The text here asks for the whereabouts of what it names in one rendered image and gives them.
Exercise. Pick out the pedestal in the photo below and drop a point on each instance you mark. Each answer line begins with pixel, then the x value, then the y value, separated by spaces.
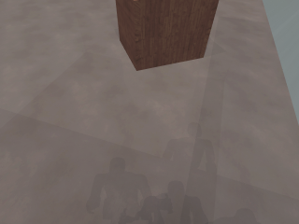
pixel 161 32

